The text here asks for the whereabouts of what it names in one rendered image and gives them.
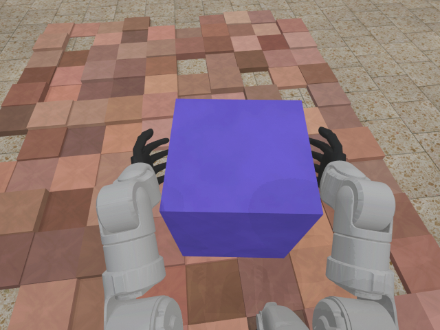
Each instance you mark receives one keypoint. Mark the robot right hand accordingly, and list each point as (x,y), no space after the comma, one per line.
(331,153)

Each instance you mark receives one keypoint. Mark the robot left hand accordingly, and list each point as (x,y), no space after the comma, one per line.
(141,152)

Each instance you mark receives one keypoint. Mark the robot left forearm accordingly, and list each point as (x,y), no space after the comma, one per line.
(127,227)

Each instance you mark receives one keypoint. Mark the carton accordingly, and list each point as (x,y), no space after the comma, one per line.
(240,178)

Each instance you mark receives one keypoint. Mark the robot right forearm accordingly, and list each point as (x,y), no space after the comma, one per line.
(363,226)

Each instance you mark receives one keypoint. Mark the right robot shin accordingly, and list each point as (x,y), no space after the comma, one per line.
(270,304)

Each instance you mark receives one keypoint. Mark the left robot upper arm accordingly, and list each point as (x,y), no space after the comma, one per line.
(152,313)

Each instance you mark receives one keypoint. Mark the robot right thigh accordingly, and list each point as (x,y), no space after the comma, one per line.
(279,318)

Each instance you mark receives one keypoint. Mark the right robot upper arm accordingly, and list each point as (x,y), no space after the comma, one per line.
(338,313)

